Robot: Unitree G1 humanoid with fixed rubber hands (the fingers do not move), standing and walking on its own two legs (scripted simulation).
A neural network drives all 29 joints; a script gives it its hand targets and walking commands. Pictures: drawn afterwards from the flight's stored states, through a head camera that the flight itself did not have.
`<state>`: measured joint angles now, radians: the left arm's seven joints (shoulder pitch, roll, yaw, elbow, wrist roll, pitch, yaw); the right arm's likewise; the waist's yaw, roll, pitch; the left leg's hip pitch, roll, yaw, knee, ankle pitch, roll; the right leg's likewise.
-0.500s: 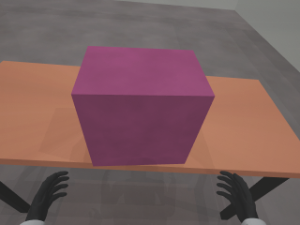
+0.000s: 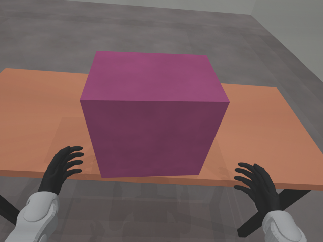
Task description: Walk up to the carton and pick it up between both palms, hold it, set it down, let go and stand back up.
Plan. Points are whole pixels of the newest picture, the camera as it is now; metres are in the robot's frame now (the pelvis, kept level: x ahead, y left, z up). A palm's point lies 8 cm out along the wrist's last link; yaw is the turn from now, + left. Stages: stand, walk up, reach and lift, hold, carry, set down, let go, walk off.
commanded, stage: reach and lift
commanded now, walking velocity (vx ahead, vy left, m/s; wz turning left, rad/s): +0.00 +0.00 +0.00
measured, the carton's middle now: (152, 118) +0.43 +0.02 +0.09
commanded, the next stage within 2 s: none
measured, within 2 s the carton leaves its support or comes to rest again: neither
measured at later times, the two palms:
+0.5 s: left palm (47, 145) +0.29 +0.23 +0.14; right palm (264, 162) +0.26 -0.22 +0.13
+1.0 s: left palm (47, 106) +0.35 +0.24 +0.19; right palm (263, 121) +0.33 -0.23 +0.18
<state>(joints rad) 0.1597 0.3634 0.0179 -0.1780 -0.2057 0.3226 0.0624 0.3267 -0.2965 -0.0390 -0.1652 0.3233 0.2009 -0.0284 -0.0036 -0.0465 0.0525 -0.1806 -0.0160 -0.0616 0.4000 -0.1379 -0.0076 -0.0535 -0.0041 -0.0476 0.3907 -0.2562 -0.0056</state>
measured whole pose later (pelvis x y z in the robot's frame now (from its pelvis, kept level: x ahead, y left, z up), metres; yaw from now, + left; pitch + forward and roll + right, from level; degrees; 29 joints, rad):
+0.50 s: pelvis -0.01 +0.00 +0.00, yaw +0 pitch -5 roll +0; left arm -0.15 0.40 0.11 -0.24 -0.21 0.66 0.06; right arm 0.00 -0.40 -0.04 -0.20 0.41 0.45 -0.06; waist 0.00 -0.05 0.05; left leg -0.17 -0.01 -0.06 0.38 -0.12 -0.01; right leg -0.05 0.00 -0.04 0.39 -0.25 -0.01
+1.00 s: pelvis +0.00 +0.00 +0.00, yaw +0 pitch -4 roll +0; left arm -0.51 0.45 0.11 -0.01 -0.21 0.78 0.04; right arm -0.39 -0.47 -0.04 0.08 0.47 0.54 -0.06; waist 0.00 -0.05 0.05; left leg -0.18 -0.01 -0.06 0.38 -0.13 -0.01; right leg -0.05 0.00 -0.04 0.37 -0.24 -0.01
